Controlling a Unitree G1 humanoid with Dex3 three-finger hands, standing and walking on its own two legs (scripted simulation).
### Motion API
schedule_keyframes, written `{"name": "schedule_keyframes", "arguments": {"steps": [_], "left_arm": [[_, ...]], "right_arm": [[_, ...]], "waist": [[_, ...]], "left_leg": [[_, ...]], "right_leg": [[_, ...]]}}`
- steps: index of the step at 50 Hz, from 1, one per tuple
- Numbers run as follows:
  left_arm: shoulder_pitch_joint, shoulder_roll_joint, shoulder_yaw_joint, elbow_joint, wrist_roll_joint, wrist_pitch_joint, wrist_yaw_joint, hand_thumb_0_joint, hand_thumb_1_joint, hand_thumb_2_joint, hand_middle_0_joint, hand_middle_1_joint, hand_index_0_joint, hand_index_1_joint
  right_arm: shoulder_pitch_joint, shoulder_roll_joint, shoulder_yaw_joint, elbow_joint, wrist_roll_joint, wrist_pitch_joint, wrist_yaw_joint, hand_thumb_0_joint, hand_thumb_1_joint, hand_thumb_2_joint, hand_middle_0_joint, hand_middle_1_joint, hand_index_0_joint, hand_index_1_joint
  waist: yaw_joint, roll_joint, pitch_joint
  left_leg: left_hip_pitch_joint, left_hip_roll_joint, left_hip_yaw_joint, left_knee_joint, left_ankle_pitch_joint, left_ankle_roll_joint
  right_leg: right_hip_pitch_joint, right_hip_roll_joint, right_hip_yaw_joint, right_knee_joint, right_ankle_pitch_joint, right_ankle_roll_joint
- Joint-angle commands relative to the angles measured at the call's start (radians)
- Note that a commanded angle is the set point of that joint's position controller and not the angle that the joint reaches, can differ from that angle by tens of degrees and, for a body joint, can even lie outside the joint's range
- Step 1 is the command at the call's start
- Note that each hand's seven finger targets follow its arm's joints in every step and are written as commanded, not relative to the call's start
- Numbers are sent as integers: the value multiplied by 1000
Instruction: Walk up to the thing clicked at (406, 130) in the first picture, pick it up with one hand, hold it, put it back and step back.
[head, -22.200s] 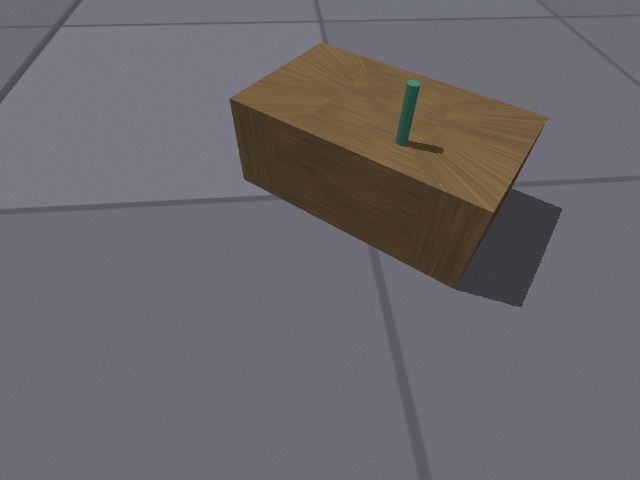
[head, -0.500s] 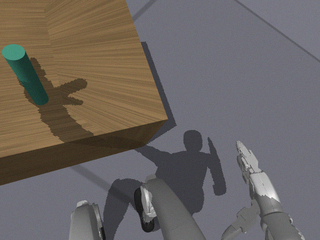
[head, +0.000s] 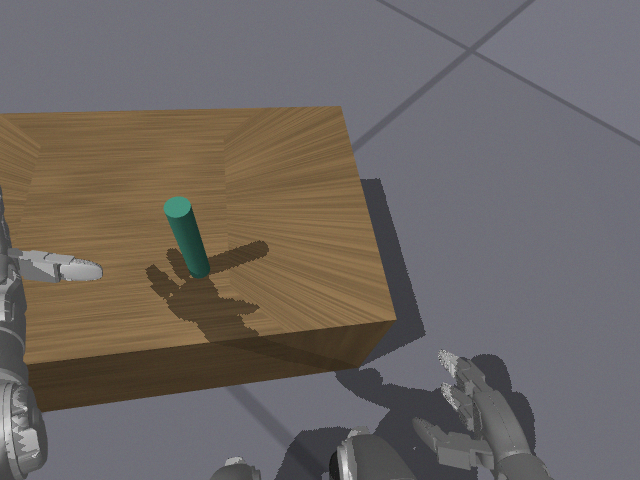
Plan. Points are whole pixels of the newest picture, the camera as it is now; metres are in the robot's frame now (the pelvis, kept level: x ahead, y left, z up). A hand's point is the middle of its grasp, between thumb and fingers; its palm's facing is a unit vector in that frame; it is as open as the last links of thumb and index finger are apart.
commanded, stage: home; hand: left
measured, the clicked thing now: (190, 242) +0.53 +0.17 -0.18
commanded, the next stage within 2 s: none
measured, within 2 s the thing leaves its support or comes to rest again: neither
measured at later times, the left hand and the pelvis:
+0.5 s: hand (144, 432) +0.21 +0.17 -0.04, palm faces +0.16 -0.96 -0.25, open 17.5 cm; pelvis +0.02 -0.02 +0.02, yaw +2 degrees
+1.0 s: hand out of the picture +0.15 +0.16 -0.04, palm faces +0.13 -0.95 -0.28, open 17.4 cm; pelvis -0.01 -0.03 +0.02, yaw +3 degrees
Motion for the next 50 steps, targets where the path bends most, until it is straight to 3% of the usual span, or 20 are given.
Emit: {"name": "schedule_keyframes", "arguments": {"steps": [1,3,4,8,12,14,15,16,17,18,20,23,25,28,34,37,44,48,49,50], "left_arm": [[-123,121,-37,-390,-28,-24,18,0,-611,21,-44,-45,-43,-45],[-91,113,-42,-529,-40,-24,31,0,-611,21,-45,-45,-44,-45],[-5,63,-62,-526,-45,-19,34,0,-604,26,-46,-47,-46,-47],[176,-5,-83,-722,-67,-14,57,0,-611,19,-48,-47,-47,-47],[395,-87,-113,-859,-81,0,67,0,-610,24,-50,-49,-49,-49],[522,-169,-170,-859,-85,14,66,0,-611,24,-51,-50,-51,-50],[519,-154,-161,-926,-87,14,69,0,-582,41,-55,-55,-54,-56],[603,-212,-203,-902,-86,22,65,0,-600,31,-53,-52,-52,-52],[606,-131,-138,-993,-82,27,90,0,-584,43,-60,-59,-59,-60],[739,-214,-202,-993,-85,42,89,0,-581,45,-60,-59,-59,-60],[856,-290,-277,-1044,-89,71,90,0,-549,69,-74,-74,-73,-75],[889,-249,-271,-1136,-83,76,100,0,-491,97,-71,-75,-70,-76],[931,-255,-288,-1187,-75,84,104,0,-499,91,-68,-71,-67,-72],[955,-237,-275,-1228,-68,90,115,0,-521,79,-66,-68,-65,-69],[985,-260,-289,-1226,-53,116,129,0,-536,70,-65,-66,-64,-67],[1057,-291,-310,-1155,-51,139,128,0,-546,68,-70,-70,-69,-71],[1057,-279,-296,-1180,-47,159,130,0,-573,52,-66,-65,-65,-65],[1024,-276,-297,-1193,-48,164,132,0,-587,38,-54,-53,-53,-54],[936,-153,-242,-848,47,93,76,0,-507,111,-60,-68,-59,-69],[965,-149,-244,-799,63,64,53,0,-499,85,-55,-60,-55,-61]], "right_arm": [[14,-123,-109,-94,15,-56,-42,0,-787,-838,190,283,190,283],[6,-104,-96,-71,17,-57,-51,0,-796,-843,191,284,190,284],[-11,-94,-94,-78,17,-61,-55,0,-816,-855,193,288,193,288],[-5,-83,-100,-42,18,-62,-77,0,-881,-893,200,299,199,299],[3,-80,-123,-26,19,-65,-97,0,-889,-898,200,300,200,300],[5,-71,-122,-21,18,-68,-108,0,-892,-900,201,301,201,301],[4,-75,-134,-19,18,-71,-113,0,-892,-900,201,301,201,301],[12,-69,-131,-8,17,-72,-118,0,-888,-898,200,300,200,300],[-10,-100,-127,285,25,-65,-135,0,-873,-889,199,298,199,298],[-12,-86,-120,242,27,-75,-143,0,-860,-882,198,296,198,296],[-69,-71,-111,226,32,-100,-148,0,-878,-892,200,299,200,299],[-118,-83,-119,280,25,-117,-171,0,-877,-892,200,299,200,299],[-139,-78,-119,294,19,-132,-184,0,-857,-881,198,295,198,295],[-165,-72,-115,314,9,-156,-203,0,-838,-870,196,292,196,292],[-181,-67,-115,346,-11,-206,-226,0,-869,-888,199,297,199,297],[-190,-64,-110,354,-13,-226,-228,0,-834,-867,195,291,195,291],[-203,-65,-108,360,-10,-260,-219,0,-882,-895,200,299,200,299],[-209,-65,-105,364,-8,-273,-218,0,-893,-901,201,301,201,301],[-226,-217,-165,574,-149,-207,-160,0,-885,-896,200,299,200,299],[-216,-225,-172,599,-145,-180,-137,0,-894,-902,201,301,201,301]], "waist": [[48,134,-385],[76,167,-369],[84,152,-348],[113,144,-288],[127,89,-261],[117,30,-204],[117,31,-202],[110,6,-170],[127,51,-100],[115,12,-115],[110,-4,-101],[104,-9,-52],[98,-24,-71],[106,-28,-74],[105,-12,-81],[110,-56,-5],[129,-11,17],[120,-17,36],[133,91,94],[136,119,37]], "left_leg": [[315,7,-35,-182,530,-59],[342,10,-40,-201,554,-67],[340,11,-39,-209,565,-68],[335,2,-27,-241,540,-63],[336,-6,-12,-255,515,-51],[303,-15,1,-260,441,-36],[304,-21,10,-262,411,-31],[301,-19,10,-267,396,-29],[322,-23,1,-280,384,-31],[336,-23,7,-275,408,-28],[330,-22,-3,-285,384,-25],[322,-23,1,-284,325,-16],[331,-24,2,-275,321,-10],[319,-30,4,-258,294,-3],[317,-36,3,-259,234,-3],[279,-41,7,-260,194,2],[264,-36,-9,-302,130,-6],[248,-36,-14,-311,83,-3],[398,45,-171,-394,124,7],[452,78,-200,-407,186,28]], "right_leg": [[315,31,-10,-74,293,-61],[326,26,-11,-76,279,-65],[348,23,-10,-78,288,-66],[415,12,-4,-95,293,-65],[473,4,-1,-106,321,-61],[483,-1,3,-123,306,-53],[488,-6,7,-130,295,-49],[471,-4,4,-132,277,-47],[490,10,-12,-160,264,-47],[506,9,-11,-167,286,-45],[492,9,-17,-161,274,-44],[464,9,-20,-181,218,-37],[465,6,-16,-182,227,-32],[476,-2,-7,-189,212,-28],[479,-6,-4,-204,144,-27],[467,-11,-1,-235,103,-18],[454,2,-22,-229,28,-28],[448,2,-21,-234,-10,-27],[436,-51,71,-195,33,-80],[452,-48,55,-182,61,-77]]}}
